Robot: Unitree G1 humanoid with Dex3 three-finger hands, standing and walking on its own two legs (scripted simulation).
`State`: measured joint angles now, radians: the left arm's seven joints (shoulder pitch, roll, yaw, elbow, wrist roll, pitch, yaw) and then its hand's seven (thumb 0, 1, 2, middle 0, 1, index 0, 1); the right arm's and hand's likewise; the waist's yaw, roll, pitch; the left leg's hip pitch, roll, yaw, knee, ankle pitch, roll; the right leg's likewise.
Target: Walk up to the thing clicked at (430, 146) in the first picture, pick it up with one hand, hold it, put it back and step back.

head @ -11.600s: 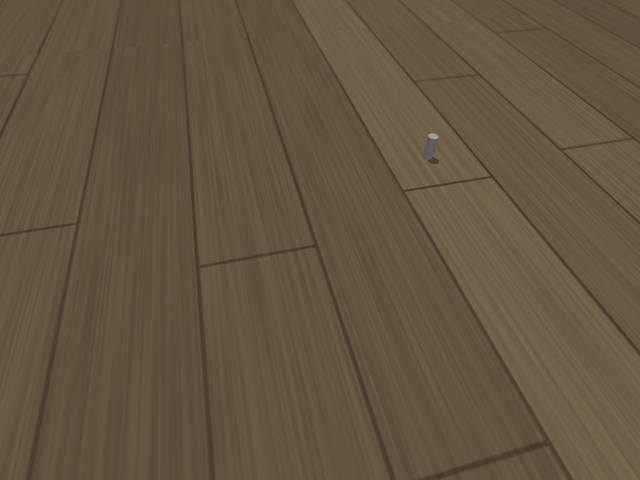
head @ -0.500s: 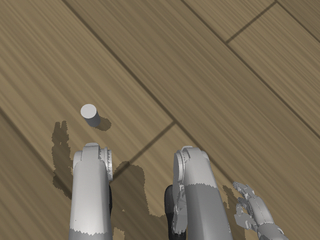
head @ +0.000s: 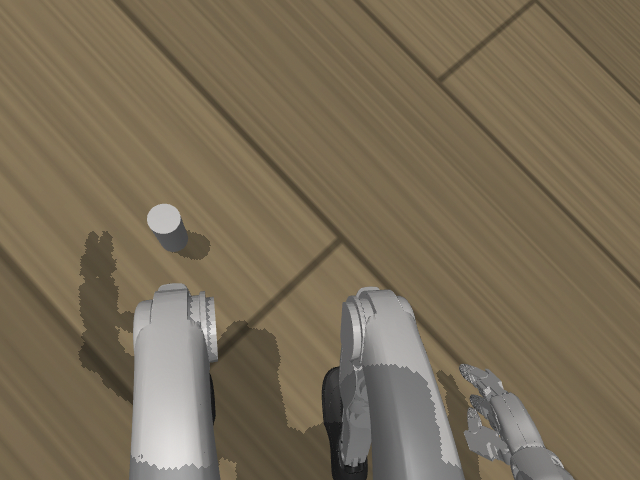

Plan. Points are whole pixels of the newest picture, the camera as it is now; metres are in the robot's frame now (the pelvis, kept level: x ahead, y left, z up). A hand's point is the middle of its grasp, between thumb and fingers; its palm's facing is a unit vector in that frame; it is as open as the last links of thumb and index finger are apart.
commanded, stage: approach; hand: left
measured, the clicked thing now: (169, 229) +0.45 +0.22 -0.31
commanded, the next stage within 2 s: close in in 0.58 s
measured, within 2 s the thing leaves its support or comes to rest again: neither
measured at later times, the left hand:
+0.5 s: hand (41, 219) +0.40 +0.34 -0.14, palm faces +0.08 -1.00 +0.04, open 17.5 cm
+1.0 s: hand (133, 239) +0.42 +0.26 -0.26, palm faces +0.11 -0.99 +0.05, open 17.2 cm
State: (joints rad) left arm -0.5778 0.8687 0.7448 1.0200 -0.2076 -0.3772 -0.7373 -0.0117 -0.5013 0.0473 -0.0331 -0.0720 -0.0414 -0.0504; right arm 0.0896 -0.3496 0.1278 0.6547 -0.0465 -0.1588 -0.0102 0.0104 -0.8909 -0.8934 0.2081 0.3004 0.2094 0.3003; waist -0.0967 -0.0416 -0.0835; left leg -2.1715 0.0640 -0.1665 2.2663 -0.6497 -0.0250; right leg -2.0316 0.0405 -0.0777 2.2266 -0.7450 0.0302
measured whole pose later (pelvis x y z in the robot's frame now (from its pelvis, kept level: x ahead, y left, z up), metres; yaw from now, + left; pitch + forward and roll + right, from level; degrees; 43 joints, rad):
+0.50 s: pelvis +0.00 +0.00 -0.06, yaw -4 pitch +25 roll -10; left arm -0.63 0.84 0.72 1.25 -0.23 -0.66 -0.70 -0.01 -0.55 0.02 -0.05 -0.10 -0.06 -0.08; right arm -0.01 -0.36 0.25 0.63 -0.15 -0.14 0.03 0.01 -0.90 -0.89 0.21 0.30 0.21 0.30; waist -0.16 -0.14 0.08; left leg -2.26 0.07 -0.25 2.47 -0.67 -0.04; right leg -2.10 0.08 -0.13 2.39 -0.74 0.04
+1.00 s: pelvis -0.01 +0.01 -0.10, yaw -8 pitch +13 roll -15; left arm -0.59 0.81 0.60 1.42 -0.19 -1.02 -0.38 -0.01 -0.48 0.06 -0.05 -0.10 -0.06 -0.07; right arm -0.20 -0.37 0.47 0.58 -0.33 -0.05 0.09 0.01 -0.90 -0.89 0.21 0.30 0.21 0.30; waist -0.21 -0.28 0.25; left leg -2.23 0.05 -0.40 2.66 -0.70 -0.06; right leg -2.05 0.13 -0.22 2.49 -0.73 0.06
